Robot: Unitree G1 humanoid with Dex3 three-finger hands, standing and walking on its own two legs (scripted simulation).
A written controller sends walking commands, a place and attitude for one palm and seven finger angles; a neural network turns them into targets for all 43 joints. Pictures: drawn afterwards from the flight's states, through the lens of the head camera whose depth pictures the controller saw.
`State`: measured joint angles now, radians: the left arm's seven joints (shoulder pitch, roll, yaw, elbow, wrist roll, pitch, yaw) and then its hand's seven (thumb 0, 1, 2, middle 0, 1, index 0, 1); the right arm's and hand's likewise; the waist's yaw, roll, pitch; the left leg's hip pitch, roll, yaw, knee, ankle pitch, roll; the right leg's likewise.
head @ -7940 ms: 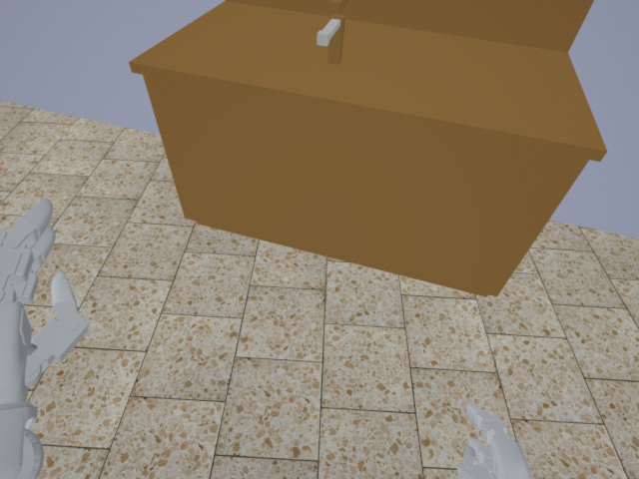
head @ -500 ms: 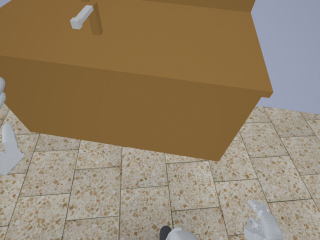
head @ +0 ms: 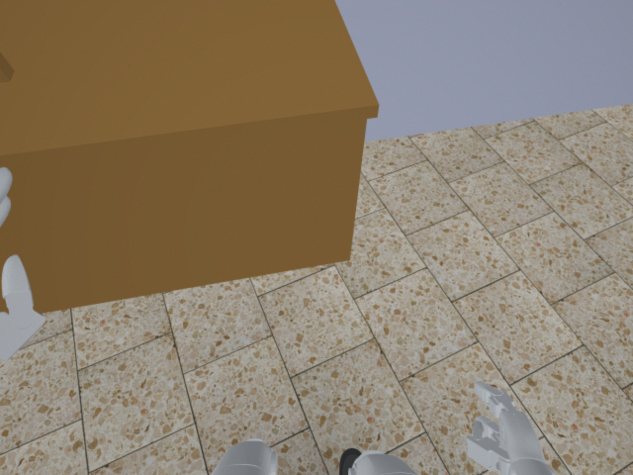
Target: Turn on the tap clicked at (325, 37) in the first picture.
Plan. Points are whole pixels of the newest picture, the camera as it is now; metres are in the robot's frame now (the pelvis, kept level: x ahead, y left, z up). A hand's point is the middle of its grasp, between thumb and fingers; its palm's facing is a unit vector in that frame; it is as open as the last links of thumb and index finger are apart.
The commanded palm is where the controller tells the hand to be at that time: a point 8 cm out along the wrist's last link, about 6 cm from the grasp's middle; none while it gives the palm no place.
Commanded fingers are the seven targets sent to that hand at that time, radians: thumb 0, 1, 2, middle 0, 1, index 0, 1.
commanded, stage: turn to face it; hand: left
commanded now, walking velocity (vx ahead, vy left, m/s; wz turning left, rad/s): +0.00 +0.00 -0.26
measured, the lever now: out of the picture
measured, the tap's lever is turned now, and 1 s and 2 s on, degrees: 0 0 0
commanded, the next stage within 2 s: take the last steps up to it in 0.22 s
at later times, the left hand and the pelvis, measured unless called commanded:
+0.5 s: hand (104, 344) +0.21 +0.17 +0.18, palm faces +0.28 -0.86 -0.42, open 7.4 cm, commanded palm +0.14 +0.23 +0.18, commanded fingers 0.00 0.90 0.90 -0.20 -0.30 -0.20 -0.30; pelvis -0.05 -0.03 -0.01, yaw -6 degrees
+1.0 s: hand (19, 319) +0.22 +0.23 +0.19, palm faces +0.35 -0.84 -0.42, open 7.4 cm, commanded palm +0.17 +0.28 +0.18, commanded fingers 0.00 0.90 0.90 -0.20 -0.30 -0.20 -0.30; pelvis -0.01 +0.01 +0.00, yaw -5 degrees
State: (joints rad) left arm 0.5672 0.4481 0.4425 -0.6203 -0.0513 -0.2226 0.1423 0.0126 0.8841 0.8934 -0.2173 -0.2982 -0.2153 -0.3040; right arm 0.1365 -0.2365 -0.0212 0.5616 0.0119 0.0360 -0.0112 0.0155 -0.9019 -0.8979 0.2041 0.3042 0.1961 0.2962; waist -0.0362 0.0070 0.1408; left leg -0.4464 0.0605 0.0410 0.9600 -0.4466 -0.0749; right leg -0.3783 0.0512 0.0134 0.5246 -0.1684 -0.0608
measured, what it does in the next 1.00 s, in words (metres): steps on the spot: left foot, then right foot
